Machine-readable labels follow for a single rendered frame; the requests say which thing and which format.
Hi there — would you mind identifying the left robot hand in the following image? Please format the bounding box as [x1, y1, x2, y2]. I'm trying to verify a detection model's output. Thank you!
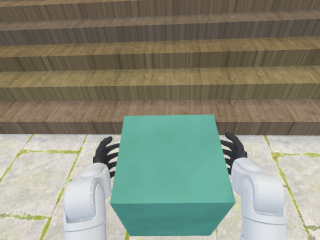
[93, 136, 120, 178]

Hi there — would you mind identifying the right robot forearm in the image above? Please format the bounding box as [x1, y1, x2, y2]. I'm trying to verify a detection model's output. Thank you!
[231, 157, 287, 240]

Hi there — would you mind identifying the carton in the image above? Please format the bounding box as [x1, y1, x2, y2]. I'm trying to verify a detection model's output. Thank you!
[110, 114, 236, 236]

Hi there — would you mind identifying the left robot forearm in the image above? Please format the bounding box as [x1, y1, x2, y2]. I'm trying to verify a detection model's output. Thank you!
[63, 162, 112, 240]

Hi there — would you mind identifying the right robot hand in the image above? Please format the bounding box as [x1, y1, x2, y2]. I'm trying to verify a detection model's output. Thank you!
[220, 132, 248, 175]

